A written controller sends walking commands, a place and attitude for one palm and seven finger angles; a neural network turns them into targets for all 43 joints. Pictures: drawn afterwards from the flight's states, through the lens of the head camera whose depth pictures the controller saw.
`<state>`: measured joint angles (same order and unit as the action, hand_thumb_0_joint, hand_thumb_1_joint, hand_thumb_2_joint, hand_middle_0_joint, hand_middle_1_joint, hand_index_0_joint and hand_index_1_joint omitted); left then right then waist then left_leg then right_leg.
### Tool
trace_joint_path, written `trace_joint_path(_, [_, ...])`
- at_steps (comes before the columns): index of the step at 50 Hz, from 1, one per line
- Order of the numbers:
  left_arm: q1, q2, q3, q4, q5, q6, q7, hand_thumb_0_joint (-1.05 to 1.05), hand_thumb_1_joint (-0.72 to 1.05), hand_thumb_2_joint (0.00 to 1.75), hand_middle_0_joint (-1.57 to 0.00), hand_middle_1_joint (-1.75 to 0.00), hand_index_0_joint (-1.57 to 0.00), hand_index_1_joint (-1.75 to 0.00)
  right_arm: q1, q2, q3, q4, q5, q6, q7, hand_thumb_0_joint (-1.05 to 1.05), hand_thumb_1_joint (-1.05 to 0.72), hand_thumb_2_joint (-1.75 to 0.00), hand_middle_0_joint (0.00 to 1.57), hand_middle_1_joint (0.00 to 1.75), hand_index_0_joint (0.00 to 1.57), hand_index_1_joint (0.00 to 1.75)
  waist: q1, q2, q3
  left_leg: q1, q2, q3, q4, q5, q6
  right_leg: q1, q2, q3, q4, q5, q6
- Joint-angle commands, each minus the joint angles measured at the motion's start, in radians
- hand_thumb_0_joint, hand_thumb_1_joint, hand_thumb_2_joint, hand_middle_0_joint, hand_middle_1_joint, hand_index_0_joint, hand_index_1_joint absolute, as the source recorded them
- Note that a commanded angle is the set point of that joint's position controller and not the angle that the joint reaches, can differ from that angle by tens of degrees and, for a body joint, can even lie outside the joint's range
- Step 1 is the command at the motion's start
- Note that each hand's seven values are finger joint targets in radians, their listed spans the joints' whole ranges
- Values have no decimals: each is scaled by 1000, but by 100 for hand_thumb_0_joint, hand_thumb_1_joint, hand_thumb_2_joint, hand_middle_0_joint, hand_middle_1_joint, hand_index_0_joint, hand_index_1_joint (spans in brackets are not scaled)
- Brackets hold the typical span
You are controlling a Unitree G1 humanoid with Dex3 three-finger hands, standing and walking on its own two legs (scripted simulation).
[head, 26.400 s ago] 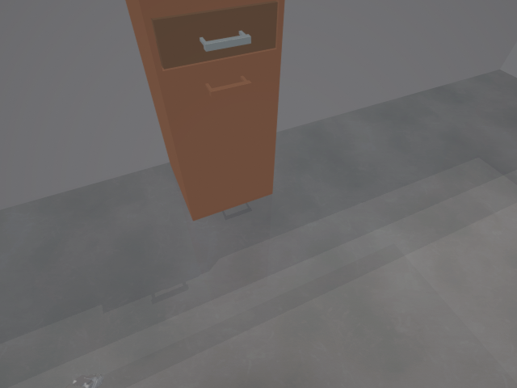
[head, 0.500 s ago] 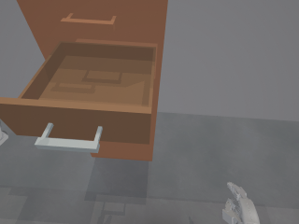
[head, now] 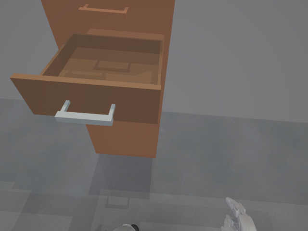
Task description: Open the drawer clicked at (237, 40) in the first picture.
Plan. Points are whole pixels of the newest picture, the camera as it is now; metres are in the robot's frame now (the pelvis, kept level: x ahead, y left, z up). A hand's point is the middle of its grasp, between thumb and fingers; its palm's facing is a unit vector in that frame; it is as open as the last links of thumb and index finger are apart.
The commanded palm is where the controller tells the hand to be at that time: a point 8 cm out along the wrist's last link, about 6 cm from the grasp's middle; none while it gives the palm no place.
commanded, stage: step back with the hand held close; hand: left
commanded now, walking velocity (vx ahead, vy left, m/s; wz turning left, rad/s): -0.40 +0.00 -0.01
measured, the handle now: (87, 112) +0.40 +0.21 +0.09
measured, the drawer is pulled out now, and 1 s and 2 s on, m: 0.30 0.30 0.30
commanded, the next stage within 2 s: stop stepping back and stand still in 0.08 s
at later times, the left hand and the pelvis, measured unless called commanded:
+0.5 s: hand out of the picture +0.08 +0.21 +0.27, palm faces +0.42 -0.75 -0.52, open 7.5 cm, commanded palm +0.02 +0.27 +0.28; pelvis -0.12 -0.01 +0.01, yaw -2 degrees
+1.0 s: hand out of the picture +0.04 +0.21 +0.27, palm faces +0.51 -0.71 -0.48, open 7.5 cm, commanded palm none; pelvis -0.15 -0.01 +0.00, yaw +1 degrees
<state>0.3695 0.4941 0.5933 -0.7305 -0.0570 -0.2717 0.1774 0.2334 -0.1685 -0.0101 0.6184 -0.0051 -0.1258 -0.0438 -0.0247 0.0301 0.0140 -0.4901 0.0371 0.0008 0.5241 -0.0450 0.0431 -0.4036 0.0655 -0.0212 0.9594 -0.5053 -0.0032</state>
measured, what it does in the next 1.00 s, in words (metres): walks backwards: right foot, then left foot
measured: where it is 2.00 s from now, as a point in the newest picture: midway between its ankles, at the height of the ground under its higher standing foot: outside the picture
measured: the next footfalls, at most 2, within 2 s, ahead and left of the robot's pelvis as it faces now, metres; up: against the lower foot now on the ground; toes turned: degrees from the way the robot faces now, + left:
right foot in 0.10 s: -0.10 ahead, -0.08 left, +0.00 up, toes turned -3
left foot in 0.28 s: +0.01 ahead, +0.09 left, +0.00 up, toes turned +1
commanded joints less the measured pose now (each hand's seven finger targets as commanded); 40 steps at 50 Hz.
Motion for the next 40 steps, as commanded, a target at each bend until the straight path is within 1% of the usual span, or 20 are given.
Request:
trace_joint_path(1, [-27, 140, 54, -201, -29, -26, -3, 0, 90, 90, -20, -30, -20, -30, -144, -147, -37, -144, 0, -65, 12, 0, -90, -90, 20, 30, 20, 30, 26, 222, -151, 66, 179, -173, -337, -360, 22, 210, 7, -48, -311, -32, -32])
trace_joint_path(3, [-48, 168, 60, -215, -32, -40, -22, 0, 90, 90, -20, -30, -20, -30, -150, -143, -32, -140, 8, -61, 20, 0, -90, -90, 20, 30, 20, 30, 29, 78, -131, 106, 92, -85, -135, -319, -47, 179, -111, 76, -663, 81, -93])
trace_joint_path(4, [-45, 220, 86, -211, -29, -49, -19, 0, 90, 90, -20, -30, -20, -30, -147, -133, -29, -130, 17, -51, 17, 0, -90, -90, 20, 30, 20, 30, 28, -155, -129, 174, -18, 14, 180, -272, -100, 23, -331, 334, -808, 109, -163])
trace_joint_path(5, [-61, 278, 144, -211, -29, -70, 1, 0, 90, 90, -20, -30, -20, -30, -168, -143, -23, -104, 2, -51, 17, 0, -90, -90, 20, 30, 20, 30, 53, -155, -117, 125, -61, 16, 436, -387, -115, -54, -464, 383, -798, 456, -221])
trace_joint_path(7, [-53, 211, 93, -196, -5, -48, -7, 0, 90, 90, -20, -30, -20, -30, -149, -117, -26, -133, 23, -47, 3, 0, -90, -90, 20, 30, 20, 30, 29, -241, -162, -40, -28, -39, 514, -391, -96, 199, -384, 189, -576, 1024, -172])
trace_joint_path(9, [-7, 203, 112, -134, 7, -29, -12, 0, 90, 90, -20, -30, -20, -30, -178, -102, -2, -141, 22, -30, -23, 0, -90, -90, 20, 30, 20, 30, 33, -187, -112, 3, -19, 28, 316, -361, -87, 233, -330, 114, -518, 1190, -125])
trace_joint_path(12, [37, 163, 84, -166, -5, -16, -10, 0, 90, 90, -20, -30, -20, -30, -111, -138, -12, -138, 18, -23, -33, 0, -90, -90, 20, 30, 20, 30, -2, 4, -197, 262, -22, 52, -111, 57, -62, 262, -214, 38, -416, 948, -38])
trace_joint_path(13, [40, 184, 95, -215, -9, -21, -6, 0, 90, 90, -20, -30, -20, -30, -107, -174, -33, -155, 21, -31, -31, 0, -90, -90, 20, 30, 20, 30, 17, 86, -236, 360, 99, -69, -125, 384, -20, 206, -130, 6, -358, 706, 10])
trace_joint_path(15, [115, 169, 90, -177, -15, -21, -11, 0, 90, 90, -20, -30, -20, -30, -87, -179, -52, -172, 31, -47, -12, 0, -90, -90, 20, 30, 20, 30, 31, 118, -276, 504, 218, -164, -114, 524, 22, 70, -53, 9, -339, 137, 8])
trace_joint_path(17, [85, 186, 108, -253, -16, -18, -15, 0, 90, 90, -20, -30, -20, -30, -88, -153, -33, -176, -1, -49, -4, 0, -90, -90, 20, 30, 20, 30, 13, 241, -249, 396, 215, -230, -214, 390, 19, 77, -28, -6, -224, 24, 14])
trace_joint_path(20, [127, 192, 119, -306, -11, -20, -8, 0, 90, 90, -20, -30, -20, -30, -94, -155, -30, -177, 7, -60, 4, 0, -90, -90, 20, 30, 20, 30, 14, 145, -236, 291, 187, -164, -232, -30, 34, 162, -45, -7, -325, 84, 10])
trace_joint_path(22, [172, 166, 105, -249, -12, -7, -5, 0, 90, 90, -20, -30, -20, -30, -124, -156, -20, -186, 11, -47, -1, 0, -90, -90, 20, 30, 20, 30, 9, 168, -161, 89, 152, -132, -307, -424, 1, 296, -43, -47, -435, 121, -3])
trace_joint_path(24, [104, 180, 109, -198, -7, 9, -1, 0, 90, 90, -20, -30, -20, -30, -141, -164, -25, -191, 6, -22, -12, 0, -90, -90, 20, 30, 20, 30, -4, 119, -82, -9, 81, -74, -246, -578, -37, 293, -69, -18, -540, 30, -45])
trace_joint_path(25, [59, 213, 123, -209, -5, 10, 1, 0, 90, 90, -20, -30, -20, -30, -141, -170, -36, -192, -2, -11, -17, 0, -90, -90, 20, 30, 20, 30, -5, 17, -79, 38, 27, -34, -99, -549, -44, 188, -133, 105, -656, -137, -84])
trace_joint_path(26, [65, 211, 121, -171, -1, 15, 5, 0, 90, 90, -20, -30, -20, -30, -124, -160, -43, -176, 1, -3, -20, 0, -90, -90, 20, 30, 20, 30, 2, -141, -75, 95, -14, 2, 167, -424, -53, 51, -276, 344, -786, -326, -154])
trace_joint_path(27, [51, 193, 102, -157, -5, 19, 9, 0, 90, 90, -20, -30, -20, -30, -115, -155, -42, -159, 3, 5, -20, 0, -90, -90, 20, 30, 20, 30, 13, -212, -40, 38, -30, 24, 378, -347, -58, 27, -387, 481, -848, -331, -208])
trace_joint_path(29, [-35, 169, 76, -85, 3, 0, 6, 0, 90, 90, -20, -30, -20, -30, -98, -157, -29, -130, 0, -2, -15, 0, -90, -90, 20, 30, 20, 30, -9, -120, -27, -46, 15, -12, 460, -322, -51, 80, -385, 357, -796, -119, -189])
trace_joint_path(31, [-63, 141, 29, 9, 14, 10, -1, 0, 90, 90, -20, -30, -20, -30, -101, -148, -22, -131, 3, 0, -24, 0, -90, -90, 20, 30, 20, 30, -7, -120, 5, 74, 20, 30, 322, -324, -38, -45, -331, 239, -798, -201, -147])
trace_joint_path(36, [-83, 116, -30, -54, 24, -2, 6, 0, 90, 90, -20, -30, -20, -30, -94, -153, -21, -129, 2, -21, -41, 0, -90, -90, 20, 30, 20, 30, 3, -64, -9, 251, -8, 94, -40, -363, 0, 2, -275, 176, -703, -168, -118])
trace_joint_path(40, [-71, 191, 53, -244, 24, -44, 12, 0, 90, 90, -20, -30, -20, -30, -81, -168, -30, -148, 5, -43, -28, 0, -90, -90, 20, 30, 20, 30, 7, 256, -91, 274, 239, -281, -282, -530, 96, -17, -65, -35, -255, 62, -5])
